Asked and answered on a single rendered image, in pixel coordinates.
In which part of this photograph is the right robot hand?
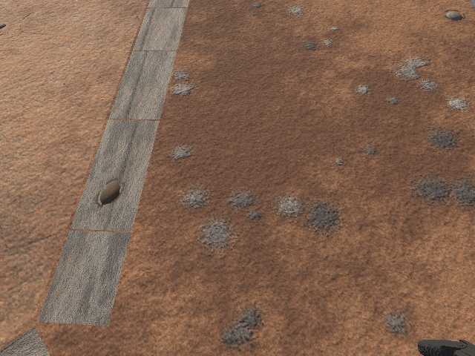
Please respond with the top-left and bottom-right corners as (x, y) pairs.
(418, 340), (475, 356)

